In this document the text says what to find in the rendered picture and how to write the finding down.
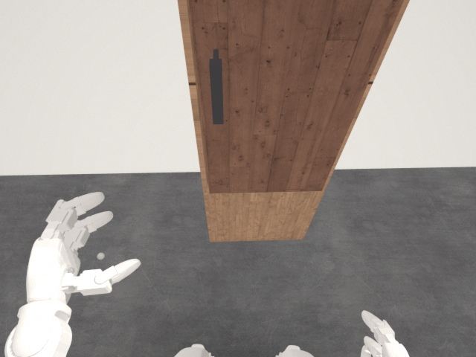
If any right robot hand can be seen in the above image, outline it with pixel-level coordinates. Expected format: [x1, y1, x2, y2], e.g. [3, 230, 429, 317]
[361, 310, 409, 357]

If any cupboard door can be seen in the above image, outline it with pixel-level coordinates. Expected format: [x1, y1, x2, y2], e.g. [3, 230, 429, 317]
[189, 0, 404, 193]

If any left robot forearm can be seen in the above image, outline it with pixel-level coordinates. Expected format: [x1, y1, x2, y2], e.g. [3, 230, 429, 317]
[4, 300, 72, 357]

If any handle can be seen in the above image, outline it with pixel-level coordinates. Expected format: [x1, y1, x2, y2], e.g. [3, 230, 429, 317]
[209, 49, 224, 124]

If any robot right shin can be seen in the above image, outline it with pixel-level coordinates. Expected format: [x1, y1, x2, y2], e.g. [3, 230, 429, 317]
[285, 345, 300, 351]

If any left robot hand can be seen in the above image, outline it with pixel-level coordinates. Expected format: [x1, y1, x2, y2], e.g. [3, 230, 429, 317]
[26, 192, 141, 305]

